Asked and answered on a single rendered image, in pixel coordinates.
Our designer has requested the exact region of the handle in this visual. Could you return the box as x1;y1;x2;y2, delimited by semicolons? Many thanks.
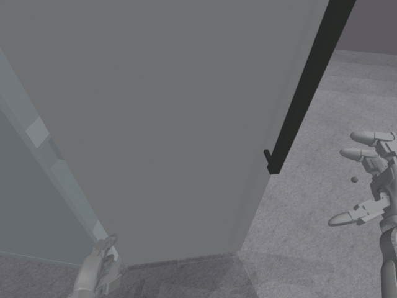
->
264;0;356;174

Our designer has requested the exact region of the robot right forearm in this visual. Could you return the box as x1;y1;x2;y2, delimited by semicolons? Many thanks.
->
380;214;397;298

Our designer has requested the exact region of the left robot hand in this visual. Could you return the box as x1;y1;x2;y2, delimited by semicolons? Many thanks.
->
73;234;122;298

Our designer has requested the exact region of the fridge door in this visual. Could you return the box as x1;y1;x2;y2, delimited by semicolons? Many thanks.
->
0;0;329;266

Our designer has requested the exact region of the right robot hand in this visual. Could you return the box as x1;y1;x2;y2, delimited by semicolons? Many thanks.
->
328;131;397;227

